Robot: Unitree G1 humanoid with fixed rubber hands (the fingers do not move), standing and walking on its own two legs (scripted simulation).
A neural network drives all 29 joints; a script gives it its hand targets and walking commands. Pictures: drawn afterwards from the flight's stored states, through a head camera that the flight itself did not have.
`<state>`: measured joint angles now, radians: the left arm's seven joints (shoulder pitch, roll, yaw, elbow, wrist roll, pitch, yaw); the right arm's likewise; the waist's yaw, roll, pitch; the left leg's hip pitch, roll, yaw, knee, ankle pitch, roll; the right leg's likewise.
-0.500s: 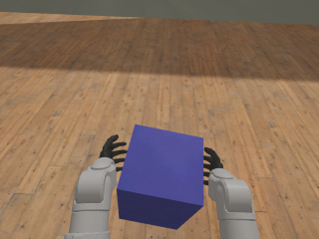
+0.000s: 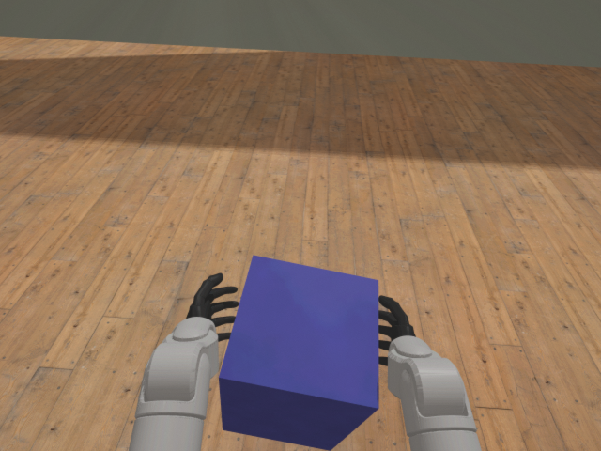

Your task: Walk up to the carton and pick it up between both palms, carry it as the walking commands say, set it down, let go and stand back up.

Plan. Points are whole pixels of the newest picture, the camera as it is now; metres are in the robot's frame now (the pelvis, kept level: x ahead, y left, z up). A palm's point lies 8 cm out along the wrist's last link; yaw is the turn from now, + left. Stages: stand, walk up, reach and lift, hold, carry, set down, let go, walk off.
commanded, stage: carry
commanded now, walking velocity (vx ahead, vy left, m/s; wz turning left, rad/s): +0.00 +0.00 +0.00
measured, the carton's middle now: (294, 360) +0.29 +0.01 -0.02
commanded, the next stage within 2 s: none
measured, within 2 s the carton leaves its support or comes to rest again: neither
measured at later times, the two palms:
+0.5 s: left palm (220, 324) +0.30 +0.11 +0.05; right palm (414, 348) +0.28 -0.15 +0.03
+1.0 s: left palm (224, 319) +0.31 +0.11 +0.05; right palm (416, 341) +0.29 -0.15 +0.03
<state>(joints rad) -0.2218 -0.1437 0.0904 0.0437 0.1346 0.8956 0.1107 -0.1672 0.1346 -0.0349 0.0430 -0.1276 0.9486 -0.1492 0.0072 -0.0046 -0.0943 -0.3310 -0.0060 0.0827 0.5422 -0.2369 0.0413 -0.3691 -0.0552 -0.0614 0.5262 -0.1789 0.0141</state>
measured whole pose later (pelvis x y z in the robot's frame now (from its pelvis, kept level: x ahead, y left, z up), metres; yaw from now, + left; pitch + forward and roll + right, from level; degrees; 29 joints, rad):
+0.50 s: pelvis +0.01 -0.01 +0.00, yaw +0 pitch +2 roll +0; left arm -0.22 -0.14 0.09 0.07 0.14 0.84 0.11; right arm -0.17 0.13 -0.04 0.06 -0.13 0.90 -0.15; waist -0.01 0.00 -0.07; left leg -0.33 0.01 0.08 0.55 -0.25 0.02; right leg -0.37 -0.04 -0.07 0.55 -0.21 0.00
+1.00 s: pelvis +0.02 -0.02 +0.00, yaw +0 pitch +2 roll +0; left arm -0.23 -0.14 0.09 0.09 0.13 0.84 0.11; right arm -0.16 0.13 -0.04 0.07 -0.13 0.89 -0.15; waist 0.00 0.00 -0.08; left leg -0.31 0.02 0.07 0.54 -0.26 0.00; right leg -0.35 -0.03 -0.08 0.54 -0.22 -0.02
